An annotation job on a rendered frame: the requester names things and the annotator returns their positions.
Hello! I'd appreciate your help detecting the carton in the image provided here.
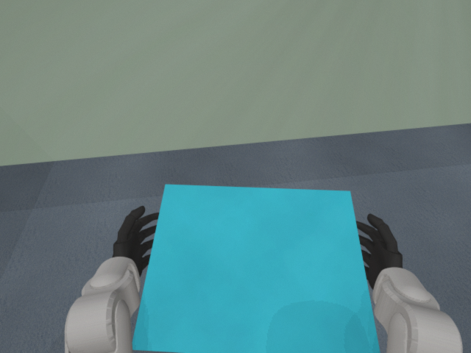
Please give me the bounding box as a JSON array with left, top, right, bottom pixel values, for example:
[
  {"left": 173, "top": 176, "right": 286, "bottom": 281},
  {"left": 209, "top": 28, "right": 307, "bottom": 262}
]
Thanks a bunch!
[{"left": 132, "top": 185, "right": 380, "bottom": 353}]

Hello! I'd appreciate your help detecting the robot right forearm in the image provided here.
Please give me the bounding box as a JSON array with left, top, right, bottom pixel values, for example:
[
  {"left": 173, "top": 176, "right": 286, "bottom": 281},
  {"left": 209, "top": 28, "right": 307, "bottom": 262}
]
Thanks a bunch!
[{"left": 372, "top": 267, "right": 463, "bottom": 353}]

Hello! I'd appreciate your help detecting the robot left forearm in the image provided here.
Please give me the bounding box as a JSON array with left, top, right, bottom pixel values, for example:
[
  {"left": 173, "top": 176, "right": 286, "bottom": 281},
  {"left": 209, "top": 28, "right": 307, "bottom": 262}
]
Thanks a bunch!
[{"left": 65, "top": 257, "right": 141, "bottom": 353}]

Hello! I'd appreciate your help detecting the left robot hand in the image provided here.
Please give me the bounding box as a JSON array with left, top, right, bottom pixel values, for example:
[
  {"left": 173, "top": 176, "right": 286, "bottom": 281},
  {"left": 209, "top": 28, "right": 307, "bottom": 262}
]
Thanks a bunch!
[{"left": 112, "top": 206, "right": 159, "bottom": 276}]

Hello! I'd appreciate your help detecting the right robot hand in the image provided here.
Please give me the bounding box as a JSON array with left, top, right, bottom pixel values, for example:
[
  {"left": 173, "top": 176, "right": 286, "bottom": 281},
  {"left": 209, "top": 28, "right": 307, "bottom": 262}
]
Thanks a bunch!
[{"left": 356, "top": 214, "right": 403, "bottom": 289}]

